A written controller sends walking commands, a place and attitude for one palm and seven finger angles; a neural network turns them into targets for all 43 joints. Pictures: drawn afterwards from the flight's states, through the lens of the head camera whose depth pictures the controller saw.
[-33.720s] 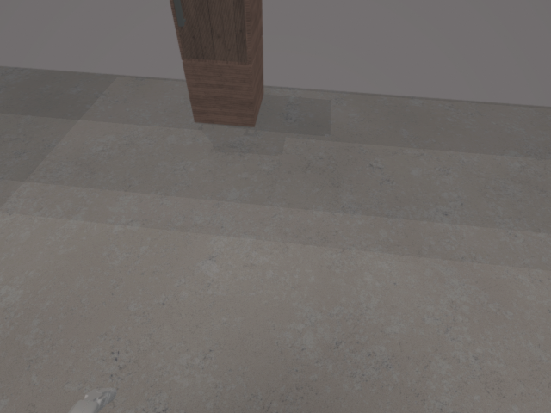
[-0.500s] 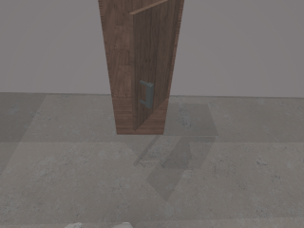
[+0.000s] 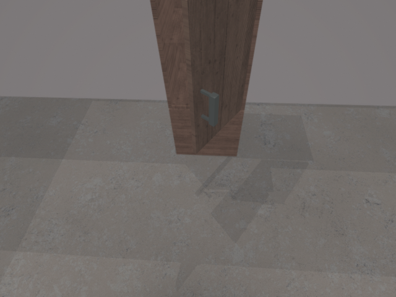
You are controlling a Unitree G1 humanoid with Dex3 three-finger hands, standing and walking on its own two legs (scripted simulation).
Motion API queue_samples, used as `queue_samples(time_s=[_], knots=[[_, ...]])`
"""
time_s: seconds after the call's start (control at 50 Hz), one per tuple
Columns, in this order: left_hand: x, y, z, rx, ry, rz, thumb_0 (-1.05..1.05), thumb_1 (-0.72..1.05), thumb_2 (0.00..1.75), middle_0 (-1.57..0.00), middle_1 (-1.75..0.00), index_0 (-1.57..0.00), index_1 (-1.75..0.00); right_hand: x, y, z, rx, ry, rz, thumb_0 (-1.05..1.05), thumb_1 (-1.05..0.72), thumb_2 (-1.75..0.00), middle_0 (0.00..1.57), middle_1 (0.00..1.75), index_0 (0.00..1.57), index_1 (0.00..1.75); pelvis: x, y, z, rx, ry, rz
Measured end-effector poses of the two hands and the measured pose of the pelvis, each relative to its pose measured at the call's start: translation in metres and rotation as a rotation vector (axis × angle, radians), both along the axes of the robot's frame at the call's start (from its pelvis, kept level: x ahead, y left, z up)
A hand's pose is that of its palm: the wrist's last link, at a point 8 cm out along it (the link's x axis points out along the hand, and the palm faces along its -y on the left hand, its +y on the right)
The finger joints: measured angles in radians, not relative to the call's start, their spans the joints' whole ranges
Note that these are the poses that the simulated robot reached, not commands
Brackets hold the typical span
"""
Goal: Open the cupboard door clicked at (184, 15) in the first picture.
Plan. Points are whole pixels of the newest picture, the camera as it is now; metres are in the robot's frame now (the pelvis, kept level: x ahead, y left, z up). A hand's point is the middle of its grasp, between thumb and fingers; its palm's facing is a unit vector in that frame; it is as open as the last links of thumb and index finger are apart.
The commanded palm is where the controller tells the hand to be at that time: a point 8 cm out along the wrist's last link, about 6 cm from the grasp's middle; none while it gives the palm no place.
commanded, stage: let the arm hang, fingers relaxed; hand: left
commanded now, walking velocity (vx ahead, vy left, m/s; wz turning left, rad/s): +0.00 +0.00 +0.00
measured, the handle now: (208, 107) +0.70 +0.03 -0.10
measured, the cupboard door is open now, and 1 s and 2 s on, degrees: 55 55 55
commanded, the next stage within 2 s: look to check the result in 0.32 s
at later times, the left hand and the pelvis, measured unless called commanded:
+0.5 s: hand out of the picture -0.02 +0.18 -0.17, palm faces +0.01 -0.97 -0.23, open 7.3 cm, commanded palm none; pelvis -0.03 +0.00 +0.01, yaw -1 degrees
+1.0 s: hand out of the picture -0.04 +0.16 -0.17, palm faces +0.03 -0.99 -0.17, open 7.4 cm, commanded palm none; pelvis -0.04 +0.00 +0.01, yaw -1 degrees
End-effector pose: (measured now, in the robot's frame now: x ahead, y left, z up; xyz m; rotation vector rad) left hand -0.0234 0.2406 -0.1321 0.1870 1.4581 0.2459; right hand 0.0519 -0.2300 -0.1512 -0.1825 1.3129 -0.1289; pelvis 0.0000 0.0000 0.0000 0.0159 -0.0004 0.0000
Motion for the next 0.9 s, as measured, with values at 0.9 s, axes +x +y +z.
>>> queue_samples(time_s=[0.9], knots=[[-0.04, -0.029, -0.01, -0.105, 0.018, -0.023, 0.0, 0.91, 0.9, -0.2, -0.3, -0.2, -0.3, -0.111, 0.022, 0.005, 0.035, 0.139, -0.076, 0.0, -0.91, -0.9, 0.2, 0.3, 0.2, 0.3, -0.039, 0.002, 0.005, -0.018, -0.04, -0.015]])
